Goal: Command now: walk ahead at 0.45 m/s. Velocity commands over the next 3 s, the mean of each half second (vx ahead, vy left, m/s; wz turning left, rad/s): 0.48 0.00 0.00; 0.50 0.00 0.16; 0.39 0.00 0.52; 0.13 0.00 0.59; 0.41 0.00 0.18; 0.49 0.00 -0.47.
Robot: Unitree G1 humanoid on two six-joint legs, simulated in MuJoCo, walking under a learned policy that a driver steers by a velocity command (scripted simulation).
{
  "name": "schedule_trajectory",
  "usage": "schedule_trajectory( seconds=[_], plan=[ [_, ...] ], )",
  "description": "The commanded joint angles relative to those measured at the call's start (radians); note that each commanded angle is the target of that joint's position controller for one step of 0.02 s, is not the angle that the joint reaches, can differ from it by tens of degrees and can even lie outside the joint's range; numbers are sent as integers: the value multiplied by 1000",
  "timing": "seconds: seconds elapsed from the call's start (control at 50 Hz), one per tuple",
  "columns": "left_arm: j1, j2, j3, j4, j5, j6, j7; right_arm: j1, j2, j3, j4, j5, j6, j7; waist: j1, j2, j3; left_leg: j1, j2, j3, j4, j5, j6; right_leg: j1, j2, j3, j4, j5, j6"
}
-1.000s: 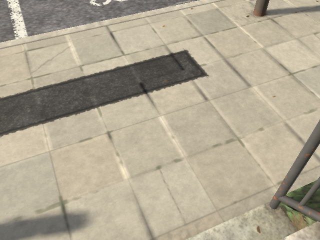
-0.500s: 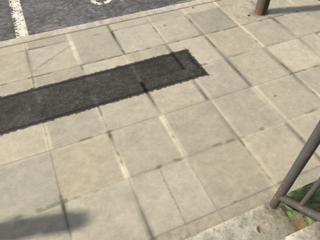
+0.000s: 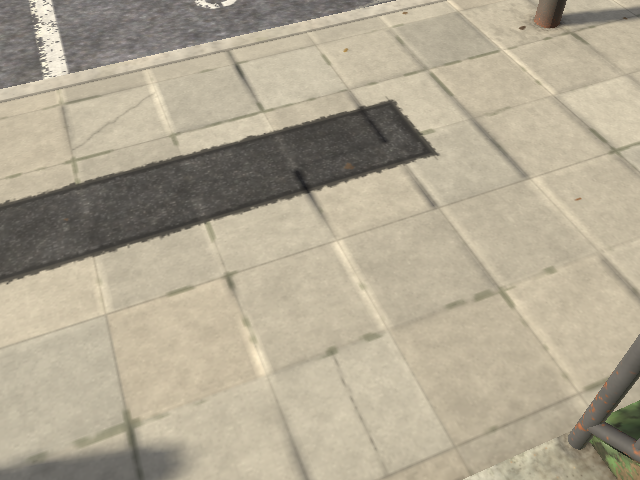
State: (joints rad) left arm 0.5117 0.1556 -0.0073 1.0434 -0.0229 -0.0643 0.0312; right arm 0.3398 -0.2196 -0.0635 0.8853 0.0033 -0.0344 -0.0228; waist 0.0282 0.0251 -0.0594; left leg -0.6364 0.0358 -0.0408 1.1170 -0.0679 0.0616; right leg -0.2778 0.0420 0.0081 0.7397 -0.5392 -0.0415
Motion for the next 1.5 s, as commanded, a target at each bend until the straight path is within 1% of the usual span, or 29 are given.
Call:
schedule_trajectory(
  seconds=[0.02, 0.12, 0.16, 0.18, 0.2, 0.22, 0.24, 0.26, 0.28, 0.32, 0.36, 0.44, 0.52, 0.58, 0.62, 0.66, 0.72, 0.76, 0.82, 0.88, 1.0, 1.12, 1.2, 1.22, 1.26, 1.3, 1.34, 1.38, 1.5],
  plan=[
    [129, 60, -3, 29, -12, -12, 39, -81, -40, -9, -81, -23, -3, 40, 25, -105, 125, -159, 43, -57, -303, 316, 9, 3, -175, 206, -4, 347, -165],
    [-95, 148, 21, -5, -13, 9, 14, 257, -16, -4, 57, 0, 23, 51, -146, -103, 32, 507, -83, 124, -209, 312, -33, -427, -151, 130, 330, 398, -129],
    [-348, 155, 38, -52, -39, -6, -4, 755, -64, -37, 211, -29, 23, 33, -448, 37, 24, 913, -29, 157, -476, 377, 33, -609, -39, 68, 946, 600, -34],
    [-368, 86, 32, -75, -50, -8, 8, 752, -1, -8, 208, -15, 14, 35, -475, 254, 150, 835, 94, 55, -746, 395, 105, -731, 157, 44, 1477, 15, -20],
    [-202, 21, 26, -121, -47, -43, 3, 614, -28, 31, 175, -11, -11, 43, -252, 469, 173, 911, 217, -195, -435, 1033, 148, -1013, 191, 205, 1606, -246, -43],
    [-68, -13, 20, -105, -57, -56, -20, 539, 13, 46, 159, -20, -26, 52, -87, 374, 106, 899, 291, -309, -420, 1215, 201, -1058, 141, 246, 1491, -186, -70],
    [-148, -30, 4, -157, -74, -61, -23, 552, -113, 14, 204, -18, -36, 64, -78, 270, 107, 745, 462, -648, -635, 532, 346, -1084, 73, 216, 1319, -134, -62],
    [-287, 35, 8, -172, -79, -43, -3, 391, -69, 28, 164, -33, -54, 80, -46, -51, 215, 550, 432, -640, -680, 176, 313, -1070, -44, 253, 1103, -3, -67],
    [-324, 59, 7, -178, -21, -6, 13, 238, -46, 48, 114, -23, -53, 70, -28, -175, 217, 359, 323, -507, -675, 193, 252, -921, -69, 125, 1074, 64, -50],
    [-169, -23, -18, -162, 33, 4, -27, 214, -29, 66, 131, -28, -48, 13, 74, -25, 190, 200, 220, -361, -557, 201, 186, -778, -116, 105, 695, 440, -13],
    [-175, 22, 11, -150, 37, 18, -46, 134, -128, 40, 128, -35, -54, -18, 88, 36, 122, -148, 160, -310, -607, -12, 161, -241, -93, 45, 589, 866, 7],
    [-632, 82, 11, -333, 18, -10, -77, 403, 32, 73, 178, 24, -62, -63, -161, -9, 296, 471, 130, -387, -403, -495, 143, -880, -167, 139, 49, 1062, 17],
    [-624, 73, 27, -396, -17, 6, -120, 301, -36, 47, 141, -3, -15, -37, -184, 79, 231, 93, 74, -197, -384, -537, 79, -150, -88, 28, -203, 1165, 35],
    [-92, 233, 114, -204, -22, 32, -91, 127, -45, 19, 141, -7, -22, -15, 57, 114, 65, 290, 40, -151, 155, -322, 15, 102, -189, 61, -278, 1144, 11],
    [212, 183, 121, -88, 25, 33, -66, 175, -37, -3, 200, 25, -30, -7, 213, -171, 88, 11, -161, -42, 842, -546, -25, 474, -192, -8, -441, 999, -40],
    [182, 144, 68, -74, 46, 4, -83, 316, 77, 5, 128, 33, -61, 5, 37, -396, 16, -391, -131, -203, 974, -763, 6, 611, -311, 137, 26, 1454, -98],
    [1, 206, 97, -51, 28, -15, -96, 180, 58, 10, 35, 62, -52, -32, -51, -258, -100, -432, -3, -179, 713, -316, 41, 261, -499, 584, -240, 331, -238],
    [-113, 82, 41, -62, 63, -25, -52, 7, 6, -1, -23, 47, 6, -35, -88, -77, 106, -322, 31, -229, 395, -127, -22, -121, -468, 498, -297, 494, -208],
    [-91, 161, 54, -35, 95, -27, -10, 63, 22, -1, -30, 31, 34, -5, -133, -120, 51, -191, 36, -183, 338, -14, -95, -185, -395, 372, -271, 559, -208],
    [-28, 88, 43, -18, 18, -46, 35, -113, -18, -11, -114, 19, 32, 25, -76, -121, 123, -266, 18, -268, -75, 437, -65, -110, -312, 217, -195, 373, -117],
    [96, 83, 42, -39, 29, -36, 43, -269, -20, -7, -195, -1, 22, 72, 24, -62, 177, -177, -25, -191, -270, 643, -41, -64, -293, 84, -67, 127, -107],
    [115, 124, 71, -56, 8, 1, 56, -496, 13, 14, -277, 55, -1, 122, 158, -98, 286, -172, 42, -67, -589, 503, -35, 106, -324, 31, 126, 244, -70],
    [-30, 137, 83, -53, 18, -21, 8, -25, -126, -53, -80, 17, -7, 97, -68, 3, 45, 559, -46, 143, -786, 622, 48, -73, -242, -123, 681, 591, -17],
    [-101, 171, 102, -72, 28, -33, 2, 209, -179, -74, 5, -5, 3, 79, -216, 163, 12, 868, 18, 58, -792, 811, 151, -340, -101, -208, 1200, 69, 61],
    [-62, 142, 77, -204, 15, -94, -23, 196, -233, -62, -20, -18, -20, 57, -170, 320, -275, 1307, 229, -273, -398, 1117, 346, -837, -97, 52, 1353, -285, 104],
    [-209, 123, 65, -275, 8, -91, -14, 100, -199, -51, -59, -5, 0, 32, -134, -33, -279, 1133, 256, -371, -549, 667, 344, -880, -147, 57, 1158, -178, 86],
    [-192, 124, 66, -300, -16, -68, -8, -15, -223, -45, -95, -18, -6, 18, -20, -69, -246, 787, 394, -651, -651, 274, 372, -826, -172, 147, 926, 64, 74],
    [-262, 129, 76, -320, 31, -21, 16, -242, -166, -19, -170, -3, -7, 4, 59, -94, 10, 229, 209, -385, -743, 439, 270, -480, -171, 88, 413, 215, 125],
    [-311, 135, 96, -357, 23, -20, -9, -138, -146, -26, -146, 38, 4, -26, 45, 70, -109, 210, 32, -264, -625, 279, 117, 58, -2, 23, -176, 650, 102]
  ],
)
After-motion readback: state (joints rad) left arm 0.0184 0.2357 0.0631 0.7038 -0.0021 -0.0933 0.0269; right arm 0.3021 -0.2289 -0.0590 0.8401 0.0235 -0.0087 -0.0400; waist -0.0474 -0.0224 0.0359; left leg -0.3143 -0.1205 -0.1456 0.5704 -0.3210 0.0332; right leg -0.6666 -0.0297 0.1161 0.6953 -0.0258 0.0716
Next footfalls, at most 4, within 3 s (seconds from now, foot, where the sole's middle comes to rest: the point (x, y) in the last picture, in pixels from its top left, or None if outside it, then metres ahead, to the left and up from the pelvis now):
0.18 left None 0.08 0.16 -0.91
0.62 right None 0.43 -0.15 -1.13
1.22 left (293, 459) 0.77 0.16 -1.33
1.54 right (343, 380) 1.03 0.01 -1.33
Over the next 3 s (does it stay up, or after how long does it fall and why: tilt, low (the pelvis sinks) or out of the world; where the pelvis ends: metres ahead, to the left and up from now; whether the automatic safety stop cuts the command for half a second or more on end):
stays up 1.25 0.43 -0.56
